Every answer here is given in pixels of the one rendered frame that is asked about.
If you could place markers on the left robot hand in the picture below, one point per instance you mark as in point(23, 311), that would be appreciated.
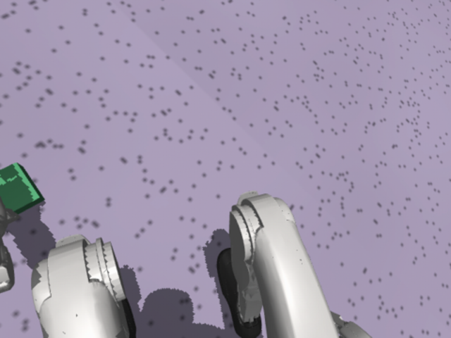
point(12, 216)

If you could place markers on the right robot foot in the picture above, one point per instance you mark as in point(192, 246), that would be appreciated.
point(228, 285)

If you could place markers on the left robot foot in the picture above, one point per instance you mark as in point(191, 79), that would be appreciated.
point(129, 318)

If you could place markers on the right robot hand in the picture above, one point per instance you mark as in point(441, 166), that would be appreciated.
point(348, 329)

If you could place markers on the left robot arm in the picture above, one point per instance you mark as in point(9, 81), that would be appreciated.
point(7, 277)

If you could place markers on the small box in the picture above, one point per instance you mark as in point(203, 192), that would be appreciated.
point(17, 190)

